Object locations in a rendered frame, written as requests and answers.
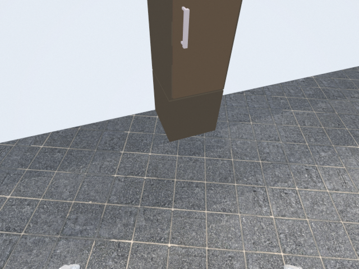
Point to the cupboard door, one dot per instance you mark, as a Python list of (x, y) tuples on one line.
[(202, 66)]

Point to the handle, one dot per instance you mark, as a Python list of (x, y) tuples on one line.
[(186, 14)]

